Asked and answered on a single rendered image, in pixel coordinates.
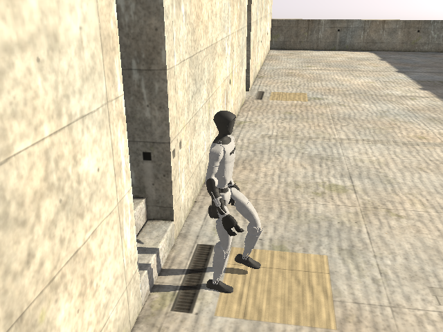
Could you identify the left robot hand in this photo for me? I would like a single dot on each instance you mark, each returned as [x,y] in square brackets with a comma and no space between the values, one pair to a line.
[235,186]

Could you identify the humanoid robot torso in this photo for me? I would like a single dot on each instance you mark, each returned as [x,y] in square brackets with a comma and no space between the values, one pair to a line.
[225,170]

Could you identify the right robot thigh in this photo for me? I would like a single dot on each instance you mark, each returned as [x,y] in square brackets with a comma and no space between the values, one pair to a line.
[224,237]

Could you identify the right robot upper arm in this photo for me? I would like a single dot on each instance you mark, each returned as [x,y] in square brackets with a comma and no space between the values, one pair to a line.
[215,156]

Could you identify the robot right forearm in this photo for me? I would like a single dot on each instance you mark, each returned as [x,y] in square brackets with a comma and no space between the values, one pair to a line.
[210,184]

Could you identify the right robot hand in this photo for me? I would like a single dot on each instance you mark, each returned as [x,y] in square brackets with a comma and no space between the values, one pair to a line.
[229,222]

